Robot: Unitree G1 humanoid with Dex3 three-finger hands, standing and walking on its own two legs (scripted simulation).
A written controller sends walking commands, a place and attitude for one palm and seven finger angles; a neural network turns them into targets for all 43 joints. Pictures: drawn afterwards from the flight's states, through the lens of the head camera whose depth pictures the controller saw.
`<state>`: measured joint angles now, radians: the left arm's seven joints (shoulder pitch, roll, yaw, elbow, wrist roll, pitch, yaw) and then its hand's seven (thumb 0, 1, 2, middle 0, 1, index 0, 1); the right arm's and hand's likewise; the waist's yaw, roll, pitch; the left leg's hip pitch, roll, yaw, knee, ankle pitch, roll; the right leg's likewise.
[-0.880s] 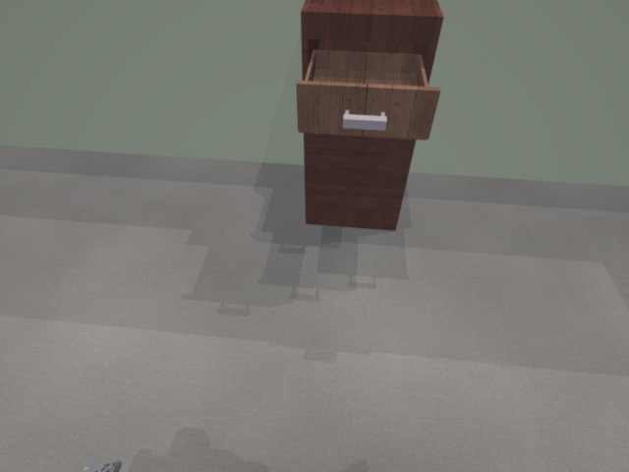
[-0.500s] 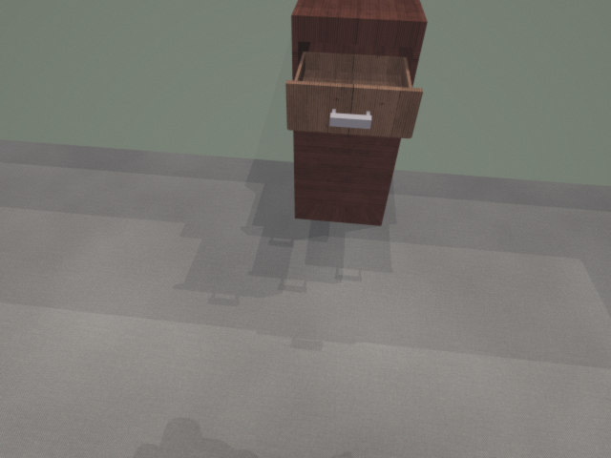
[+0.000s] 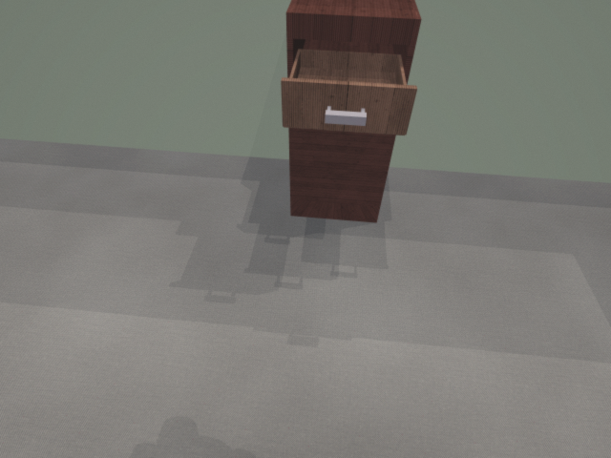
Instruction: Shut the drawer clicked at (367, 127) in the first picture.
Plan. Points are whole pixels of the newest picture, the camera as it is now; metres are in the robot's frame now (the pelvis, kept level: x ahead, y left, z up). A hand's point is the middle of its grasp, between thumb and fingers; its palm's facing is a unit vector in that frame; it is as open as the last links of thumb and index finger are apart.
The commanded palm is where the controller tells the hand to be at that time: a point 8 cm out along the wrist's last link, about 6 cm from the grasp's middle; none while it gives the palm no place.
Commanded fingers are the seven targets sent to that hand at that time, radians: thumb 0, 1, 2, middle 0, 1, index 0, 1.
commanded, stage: look at it before walking up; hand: left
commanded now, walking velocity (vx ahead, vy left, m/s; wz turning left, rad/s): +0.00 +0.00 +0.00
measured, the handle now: (345, 114) +0.97 -0.05 -0.04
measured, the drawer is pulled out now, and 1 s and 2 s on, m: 0.30 0.30 0.30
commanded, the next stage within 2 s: walk to a spot facing it in 0.56 s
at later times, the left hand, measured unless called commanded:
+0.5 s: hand out of the picture +0.07 +0.25 -0.16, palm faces -0.01 -0.94 -0.33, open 7.4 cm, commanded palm none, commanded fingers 0.00 0.90 0.90 -0.20 -0.30 -0.20 -0.30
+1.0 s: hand out of the picture +0.07 +0.21 -0.17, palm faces -0.10 -0.96 -0.28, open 7.4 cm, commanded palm none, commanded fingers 0.00 0.90 0.90 -0.20 -0.30 -0.20 -0.30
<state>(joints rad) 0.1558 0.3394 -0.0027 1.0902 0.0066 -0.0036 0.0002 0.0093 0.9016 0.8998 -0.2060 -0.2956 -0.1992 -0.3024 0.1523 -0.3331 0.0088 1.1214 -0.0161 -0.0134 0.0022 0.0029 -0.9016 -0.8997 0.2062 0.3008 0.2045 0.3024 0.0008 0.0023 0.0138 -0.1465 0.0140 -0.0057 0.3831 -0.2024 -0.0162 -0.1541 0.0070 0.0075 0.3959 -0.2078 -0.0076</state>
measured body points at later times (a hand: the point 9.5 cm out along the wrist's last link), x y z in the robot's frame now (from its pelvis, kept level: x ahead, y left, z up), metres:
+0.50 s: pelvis +0.01 +0.00 +0.00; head +0.01 +0.00 +0.45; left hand +0.07 +0.30 -0.13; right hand +0.08 -0.29 -0.13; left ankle +0.00 +0.13 -0.74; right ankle +0.01 -0.11 -0.74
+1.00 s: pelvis +0.01 -0.01 -0.02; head +0.01 -0.02 +0.43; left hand +0.08 +0.26 -0.15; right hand +0.05 -0.28 -0.16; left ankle +0.00 +0.13 -0.74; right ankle +0.00 -0.11 -0.74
